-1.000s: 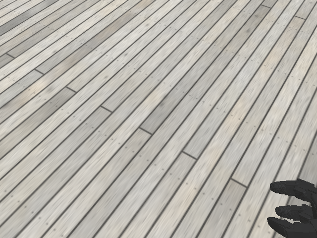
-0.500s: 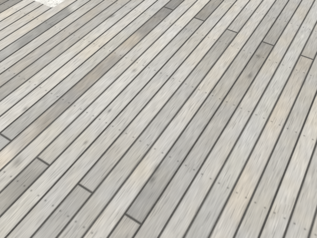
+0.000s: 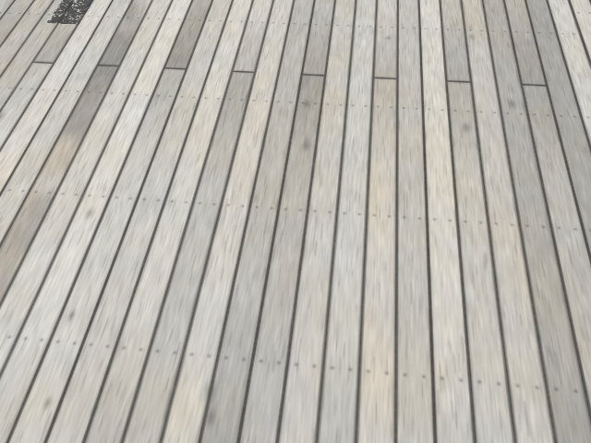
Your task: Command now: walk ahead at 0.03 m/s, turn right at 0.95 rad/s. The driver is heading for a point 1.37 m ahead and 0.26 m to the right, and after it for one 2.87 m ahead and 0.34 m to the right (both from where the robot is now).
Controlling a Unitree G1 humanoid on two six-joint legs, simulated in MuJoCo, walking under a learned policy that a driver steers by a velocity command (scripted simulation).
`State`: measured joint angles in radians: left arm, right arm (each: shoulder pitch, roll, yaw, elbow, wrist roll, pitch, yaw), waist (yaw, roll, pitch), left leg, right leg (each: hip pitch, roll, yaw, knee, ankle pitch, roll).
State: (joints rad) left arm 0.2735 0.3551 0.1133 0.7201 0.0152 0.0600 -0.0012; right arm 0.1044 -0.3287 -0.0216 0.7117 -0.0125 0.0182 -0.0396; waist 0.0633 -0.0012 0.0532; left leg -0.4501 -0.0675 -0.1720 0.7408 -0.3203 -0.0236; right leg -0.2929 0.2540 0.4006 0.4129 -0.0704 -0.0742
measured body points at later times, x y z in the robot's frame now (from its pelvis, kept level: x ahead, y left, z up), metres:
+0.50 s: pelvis +0.08 +0.04 +0.01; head +0.10 +0.06 +0.46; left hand +0.34 +0.23 -0.10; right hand -0.02 -0.24 -0.09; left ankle +0.06 +0.14 -0.74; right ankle +0.03 -0.13 -0.65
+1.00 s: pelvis +0.33 -0.22 +0.00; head +0.33 -0.24 +0.45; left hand +0.47 +0.01 -0.13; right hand +0.26 -0.49 -0.14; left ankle +0.46 -0.10 -0.64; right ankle +0.22 -0.23 -0.74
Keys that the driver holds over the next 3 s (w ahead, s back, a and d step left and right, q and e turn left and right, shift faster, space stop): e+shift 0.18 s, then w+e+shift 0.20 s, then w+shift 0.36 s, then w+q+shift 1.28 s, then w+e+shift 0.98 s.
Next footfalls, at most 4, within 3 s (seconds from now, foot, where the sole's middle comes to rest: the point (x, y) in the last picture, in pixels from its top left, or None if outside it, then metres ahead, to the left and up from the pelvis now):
0.08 left None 0.10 0.13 -0.78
0.76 right None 0.25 -0.25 -0.78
1.22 left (493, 359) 0.67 -0.37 -0.78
1.62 right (560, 232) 1.05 -0.60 -0.78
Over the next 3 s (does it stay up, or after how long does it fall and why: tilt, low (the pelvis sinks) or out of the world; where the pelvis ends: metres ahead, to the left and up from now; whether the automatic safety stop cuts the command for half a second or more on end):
stays up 2.03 -0.06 -0.02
